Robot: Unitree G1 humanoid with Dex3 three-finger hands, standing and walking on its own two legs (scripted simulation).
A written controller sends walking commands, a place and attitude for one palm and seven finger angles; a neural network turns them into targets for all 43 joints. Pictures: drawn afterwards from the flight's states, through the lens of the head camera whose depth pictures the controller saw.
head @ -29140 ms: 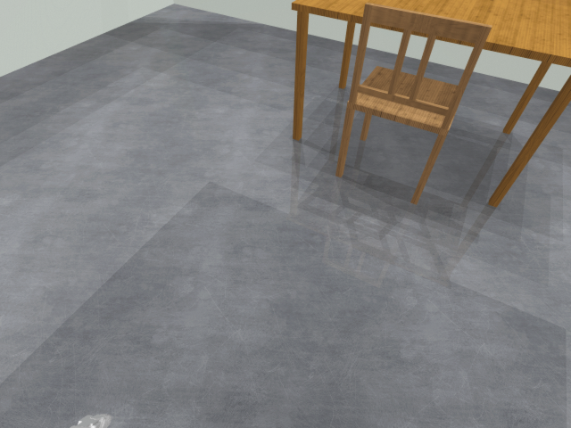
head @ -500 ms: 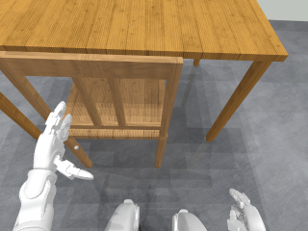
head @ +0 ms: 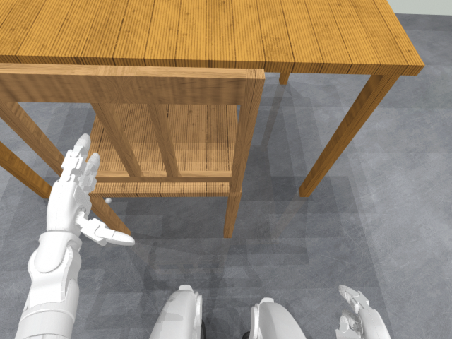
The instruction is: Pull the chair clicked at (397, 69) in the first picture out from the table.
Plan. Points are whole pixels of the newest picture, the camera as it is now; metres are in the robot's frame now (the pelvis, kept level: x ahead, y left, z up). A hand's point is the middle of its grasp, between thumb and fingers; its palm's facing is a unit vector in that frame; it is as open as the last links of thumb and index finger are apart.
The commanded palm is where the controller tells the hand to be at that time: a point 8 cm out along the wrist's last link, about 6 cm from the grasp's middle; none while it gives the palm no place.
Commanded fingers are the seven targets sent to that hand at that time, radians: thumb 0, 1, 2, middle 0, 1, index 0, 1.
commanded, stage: aim the fingers beside a spindle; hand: left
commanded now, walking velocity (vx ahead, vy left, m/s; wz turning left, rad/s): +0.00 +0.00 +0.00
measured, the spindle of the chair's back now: (121, 143) +0.47 +0.23 -0.01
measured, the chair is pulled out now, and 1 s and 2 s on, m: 0.00 0.00 0.00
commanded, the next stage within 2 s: push the fingers through the gap in 0.44 s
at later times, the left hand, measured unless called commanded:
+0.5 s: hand (106, 203) +0.33 +0.22 +0.02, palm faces +0.07 -1.00 -0.05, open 17.0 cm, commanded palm +0.31 +0.26 +0.02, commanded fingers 0.00 -0.50 0.30 -0.06 -0.08 -0.06 -0.08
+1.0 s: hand (112, 182) +0.37 +0.22 +0.02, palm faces +0.07 -1.00 -0.05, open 17.0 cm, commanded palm +0.35 +0.26 +0.02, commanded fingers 0.00 -0.50 0.30 -0.06 -0.08 -0.06 -0.08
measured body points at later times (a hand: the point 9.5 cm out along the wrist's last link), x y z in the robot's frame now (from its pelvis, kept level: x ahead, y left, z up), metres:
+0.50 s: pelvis +0.00 +0.00 +0.00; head +0.11 +0.02 +0.44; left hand +0.32 +0.27 +0.02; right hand +0.17 -0.25 -0.10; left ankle +0.04 +0.08 -0.62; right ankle +0.01 -0.10 -0.62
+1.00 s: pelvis +0.00 +0.00 +0.00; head +0.11 +0.02 +0.43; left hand +0.36 +0.27 +0.03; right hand +0.14 -0.26 -0.11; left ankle +0.04 +0.08 -0.62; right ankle +0.01 -0.10 -0.62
